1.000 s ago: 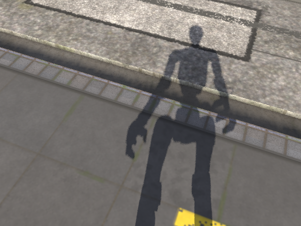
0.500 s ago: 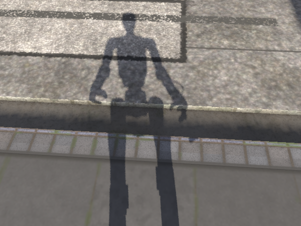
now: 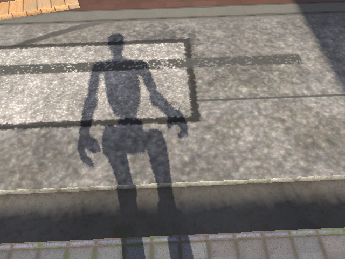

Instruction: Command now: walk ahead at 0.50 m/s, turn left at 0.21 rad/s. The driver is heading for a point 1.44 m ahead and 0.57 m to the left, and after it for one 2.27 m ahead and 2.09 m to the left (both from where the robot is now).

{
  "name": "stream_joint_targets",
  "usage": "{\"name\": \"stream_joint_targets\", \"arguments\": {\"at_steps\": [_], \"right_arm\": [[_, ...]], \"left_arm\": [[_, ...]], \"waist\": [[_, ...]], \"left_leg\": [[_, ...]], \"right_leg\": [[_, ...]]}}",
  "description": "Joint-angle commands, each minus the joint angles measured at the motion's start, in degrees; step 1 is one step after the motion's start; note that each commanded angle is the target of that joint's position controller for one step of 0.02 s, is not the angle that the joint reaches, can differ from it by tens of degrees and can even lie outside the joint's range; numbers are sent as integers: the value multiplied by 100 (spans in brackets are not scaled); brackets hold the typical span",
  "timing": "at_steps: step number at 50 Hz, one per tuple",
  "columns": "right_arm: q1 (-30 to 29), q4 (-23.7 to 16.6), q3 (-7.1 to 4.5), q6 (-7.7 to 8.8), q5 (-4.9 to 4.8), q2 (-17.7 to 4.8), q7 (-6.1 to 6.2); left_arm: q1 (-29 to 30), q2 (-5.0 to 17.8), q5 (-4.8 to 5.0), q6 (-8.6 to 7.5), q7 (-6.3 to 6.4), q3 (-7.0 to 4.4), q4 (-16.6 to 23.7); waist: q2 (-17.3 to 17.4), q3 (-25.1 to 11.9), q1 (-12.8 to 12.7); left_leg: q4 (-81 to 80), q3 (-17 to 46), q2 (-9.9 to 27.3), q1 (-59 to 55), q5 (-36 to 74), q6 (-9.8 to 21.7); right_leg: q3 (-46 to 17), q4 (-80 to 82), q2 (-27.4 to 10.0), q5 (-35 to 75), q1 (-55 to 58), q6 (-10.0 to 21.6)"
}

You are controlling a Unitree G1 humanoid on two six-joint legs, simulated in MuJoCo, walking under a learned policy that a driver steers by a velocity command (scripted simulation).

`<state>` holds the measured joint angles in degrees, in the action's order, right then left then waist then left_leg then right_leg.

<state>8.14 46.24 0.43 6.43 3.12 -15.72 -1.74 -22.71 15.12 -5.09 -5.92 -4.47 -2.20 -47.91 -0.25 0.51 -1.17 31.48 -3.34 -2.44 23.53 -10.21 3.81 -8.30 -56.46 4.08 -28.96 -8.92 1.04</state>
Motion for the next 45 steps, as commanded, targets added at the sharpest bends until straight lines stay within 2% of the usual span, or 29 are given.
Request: {"name": "stream_joint_targets", "arguments": {"at_steps": [1,2,4,6,8,10,12,17,18,19,20,21,22,23,24,25,26,29,31,33,34,35,36,39,41,42,43,44,45], "right_arm": [[1733,365,-235,78,-1,-686,23],[1387,284,-121,62,-47,-336,15],[899,95,-79,85,-63,-164,24],[748,21,-176,180,-50,-358,-32],[908,71,-270,212,-1,-599,-186],[1199,139,-362,198,3,-740,-334],[1554,209,-412,170,24,-763,-416],[1945,277,-517,36,54,-846,-360],[1780,256,-528,22,79,-878,-357],[1652,168,-502,29,133,-825,-365],[1431,-104,-348,90,150,-346,-392],[2394,-139,-119,233,207,431,-378],[1601,-23,-262,213,95,-149,-396],[1238,-13,-300,165,48,-274,-277],[1165,47,-328,118,95,-367,-122],[1220,57,-266,90,202,-233,-67],[1038,25,-191,44,276,-71,-98],[602,-169,-105,-31,159,109,-195],[402,-243,-66,-39,125,101,-315],[398,-273,-33,-127,121,169,-416],[387,-315,-57,-161,107,70,-451],[631,-288,-71,-162,125,21,-476],[887,-217,-124,-150,188,-118,-514],[328,-520,-240,-86,230,-329,-464],[192,-712,-310,-35,179,-395,-403],[402,-739,-384,0,140,-506,-374],[1104,-547,-515,91,33,-691,-339],[1647,-359,-712,204,-89,-1050,-228],[2275,-191,-833,256,-26,-1467,1]], "left_arm": [[704,573,-15,-116,240,-56,708],[700,479,-152,-101,325,-19,683],[753,280,-205,20,352,61,684],[904,281,-71,111,357,102,708],[1280,147,15,199,352,210,796],[1691,48,64,274,308,293,909],[2040,183,91,266,265,283,1005],[2784,467,183,105,372,184,1182],[2524,563,250,60,397,141,1099],[1839,800,317,-18,418,31,897],[470,1121,310,-94,461,-63,616],[-775,1152,264,-75,456,-37,368],[-966,822,156,-65,481,-32,193],[-183,682,239,-80,499,-3,296],[406,246,295,-48,544,140,416],[613,-39,313,-42,577,237,446],[786,-116,252,-63,631,251,483],[884,246,225,-186,722,44,425],[612,493,59,-221,697,-55,320],[429,545,-65,-192,605,-82,184],[447,482,-69,-185,551,-64,154],[445,421,-183,-200,523,-33,126],[599,436,-216,-205,526,-33,195],[370,527,-80,-196,562,25,63],[372,806,-86,-179,576,-27,88],[610,1031,-86,-182,543,-71,180],[911,1326,-102,-180,464,-146,274],[758,1340,-81,-167,310,-156,95],[108,660,-266,-149,166,-26,141]], "waist": [[159,-98,711],[176,-145,453],[207,-203,139],[248,-62,117],[145,83,241],[202,167,380],[295,158,507],[411,184,526],[394,86,290],[323,-354,-6],[-450,-1433,-571],[-1670,-3002,-512],[-630,-1508,-871],[-457,-392,-585],[-341,-176,-320],[-418,-318,-112],[-323,-244,3],[-305,-239,71],[-82,-127,-3],[-182,-85,4],[-234,-15,60],[-325,-9,195],[-205,-28,256],[-286,255,36],[-329,276,49],[-454,152,251],[-283,58,633],[-86,-25,914],[1196,-847,754]], "left_leg": [[-1694,3263,1807,-3185,-459,1392],[-1849,2917,1670,-2587,157,1424],[-2208,2459,1404,-1887,540,1420],[-2356,2045,1185,-1405,380,1403],[-2389,1764,1054,-919,847,1420],[-2216,1627,935,-620,1320,1356],[-1936,1758,969,-725,1631,1356],[-1330,2361,1235,-2019,2069,1069],[-1082,2247,1119,-1797,2557,873],[-459,1996,746,-1094,3013,540],[1174,1572,-1,-91,2117,67],[2956,1140,-819,1539,-2235,-324],[4175,1201,-213,2599,-2255,-223],[4341,1070,210,2622,-1632,-84],[4052,912,484,2258,-1219,-26],[3637,996,703,1782,-907,-1],[3428,943,837,1544,-804,-28],[2553,616,932,1354,-941,-298],[1989,466,955,1388,32,-354],[1926,369,942,1117,676,-308],[1860,404,919,1067,854,-254],[2400,726,1009,1044,1398,-158],[2711,685,909,1016,1505,-73],[2684,554,888,1519,801,10],[2492,107,645,902,48,30],[2386,-229,363,58,-328,71],[1950,-556,-14,-1091,-104,84],[880,-634,-369,-2179,-42,223],[895,881,249,-4214,2125,1270]], "right_leg": [[-144,-1686,-498,567,-3777,172],[-120,-1270,-732,898,-3308,218],[73,-622,-930,866,-2696,94],[327,174,-971,925,-2558,-168],[612,1064,-923,1663,-2275,-331],[840,1728,-767,2284,-1896,-277],[891,2051,-653,2658,-1775,-183],[827,2959,-484,2699,-1884,21],[907,3103,-451,2952,-1164,215],[946,2698,-487,3301,318,518],[121,2491,-1303,4097,2318,1352],[-2594,3181,-3090,3842,4683,2864],[-2869,3766,-3025,2196,3649,2220],[-1972,4081,-2744,1097,2167,1652],[-1377,4365,-2517,1063,1288,1386],[-901,4482,-2334,1962,942,1288],[-467,4672,-2176,2499,661,1231],[458,4960,-2047,3325,461,1315],[993,5041,-1991,3886,346,1333],[1473,4968,-1913,4098,50,1313],[1611,4933,-1919,4083,-44,1277],[1559,4746,-2100,4204,-14,1286],[1721,4476,-1996,3798,-45,1222],[1753,3986,-2078,3238,550,1025],[2034,3565,-2055,4117,541,851],[2222,3144,-1950,4769,209,744],[2495,2164,-1755,5286,-257,670],[2478,1049,-1622,5177,-789,585],[2310,-1290,-960,2026,-2369,45]]}}
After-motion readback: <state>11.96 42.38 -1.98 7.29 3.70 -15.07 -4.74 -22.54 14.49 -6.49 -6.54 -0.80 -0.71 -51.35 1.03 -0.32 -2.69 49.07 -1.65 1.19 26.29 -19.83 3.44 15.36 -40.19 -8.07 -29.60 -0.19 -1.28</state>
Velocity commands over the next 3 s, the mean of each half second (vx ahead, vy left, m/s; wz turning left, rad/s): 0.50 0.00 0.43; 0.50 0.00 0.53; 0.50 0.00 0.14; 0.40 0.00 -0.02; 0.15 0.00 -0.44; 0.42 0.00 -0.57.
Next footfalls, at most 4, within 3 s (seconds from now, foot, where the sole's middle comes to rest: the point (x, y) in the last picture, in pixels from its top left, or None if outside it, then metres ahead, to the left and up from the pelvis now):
0.40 right None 0.42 -0.08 -0.76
0.88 left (122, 256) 0.49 0.24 -0.76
1.26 right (137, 179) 0.90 0.23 -0.88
1.68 left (76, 180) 0.89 0.53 -0.88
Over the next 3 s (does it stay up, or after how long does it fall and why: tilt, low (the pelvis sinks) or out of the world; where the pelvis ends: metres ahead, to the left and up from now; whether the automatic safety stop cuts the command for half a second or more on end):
stays up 1.23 0.52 -0.12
